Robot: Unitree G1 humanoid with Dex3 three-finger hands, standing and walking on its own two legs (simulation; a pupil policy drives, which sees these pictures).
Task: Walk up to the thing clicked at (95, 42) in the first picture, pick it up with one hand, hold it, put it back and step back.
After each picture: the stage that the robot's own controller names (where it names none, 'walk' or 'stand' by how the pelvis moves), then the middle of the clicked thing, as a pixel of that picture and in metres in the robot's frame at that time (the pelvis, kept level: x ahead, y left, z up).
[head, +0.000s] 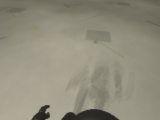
stand; (94, 40) +1.84 -0.07 -0.72
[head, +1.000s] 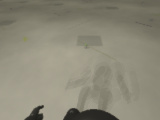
walk; (85, 46) +1.71 +0.25 -0.70
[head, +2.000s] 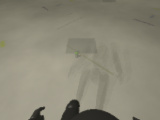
walk; (76, 54) +1.17 +0.37 -0.72
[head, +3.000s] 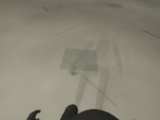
walk; (72, 72) +0.74 +0.30 -0.70
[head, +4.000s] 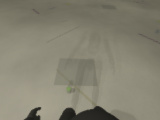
walk; (68, 90) +0.45 +0.23 -0.71
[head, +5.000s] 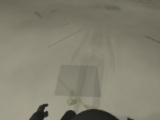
stand; (69, 102) +0.29 +0.21 -0.72
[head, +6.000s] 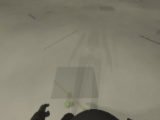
stand; (67, 105) +0.26 +0.23 -0.72
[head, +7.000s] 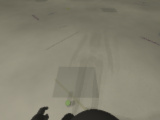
stand; (68, 103) +0.29 +0.23 -0.73
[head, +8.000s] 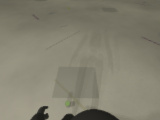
stand; (67, 104) +0.28 +0.23 -0.73
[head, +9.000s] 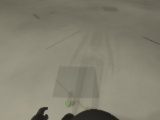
go down; (68, 104) +0.28 +0.23 -0.73
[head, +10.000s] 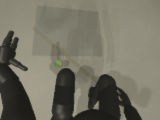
go down; (58, 64) +0.36 +0.25 -0.32
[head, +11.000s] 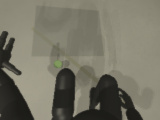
approach; (58, 65) +0.35 +0.26 -0.31
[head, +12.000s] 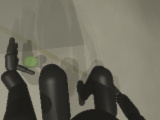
close in; (31, 63) +0.34 +0.29 -0.22
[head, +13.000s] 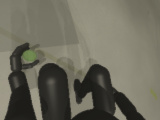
close; (28, 59) +0.35 +0.29 -0.21
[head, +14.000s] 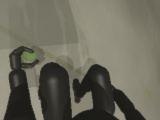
lift; (28, 59) +0.34 +0.29 -0.22
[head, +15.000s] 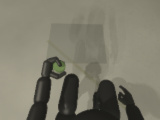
lift; (58, 70) +0.30 +0.22 -0.03
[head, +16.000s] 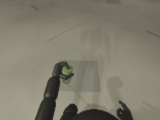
lift; (66, 74) +0.31 +0.16 +0.01
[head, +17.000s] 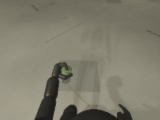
hold; (66, 74) +0.32 +0.17 +0.00
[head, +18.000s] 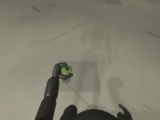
hold; (66, 74) +0.32 +0.17 +0.00
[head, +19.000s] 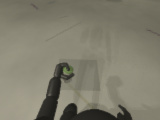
crouch; (67, 74) +0.32 +0.16 -0.01
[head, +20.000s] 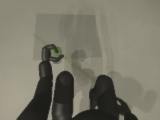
lower; (56, 55) +0.42 +0.23 -0.10
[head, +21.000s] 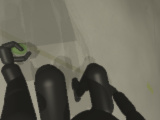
lower; (20, 54) +0.39 +0.30 -0.22
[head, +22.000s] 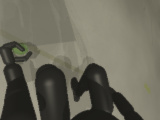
lower; (21, 54) +0.38 +0.30 -0.22
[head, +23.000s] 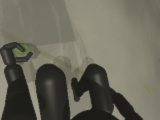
lower; (21, 54) +0.38 +0.30 -0.22
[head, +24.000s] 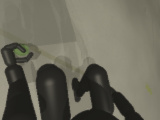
lower; (22, 55) +0.38 +0.31 -0.22
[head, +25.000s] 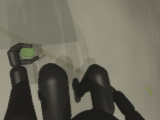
open; (26, 56) +0.37 +0.29 -0.22
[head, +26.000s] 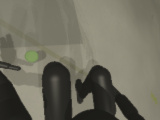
stand; (32, 57) +0.35 +0.29 -0.22
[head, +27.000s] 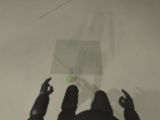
walk; (69, 79) +0.36 +0.21 -0.53
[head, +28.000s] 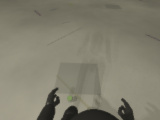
stand; (70, 99) +0.33 +0.20 -0.66
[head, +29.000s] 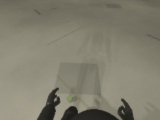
stand; (70, 99) +0.32 +0.20 -0.67
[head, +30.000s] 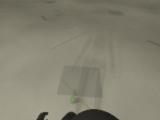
stand; (72, 100) +0.35 +0.18 -0.72
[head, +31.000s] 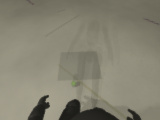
walk; (73, 84) +0.43 +0.19 -0.69
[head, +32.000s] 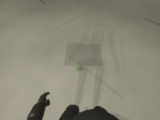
walk; (78, 68) +0.74 +0.18 -0.70
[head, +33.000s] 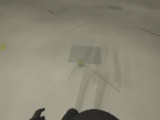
stand; (79, 64) +1.00 +0.21 -0.70
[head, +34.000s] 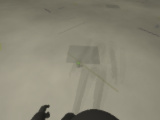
stand; (78, 64) +0.97 +0.21 -0.73
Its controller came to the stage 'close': yes
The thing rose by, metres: 0.71
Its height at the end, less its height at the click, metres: +0.00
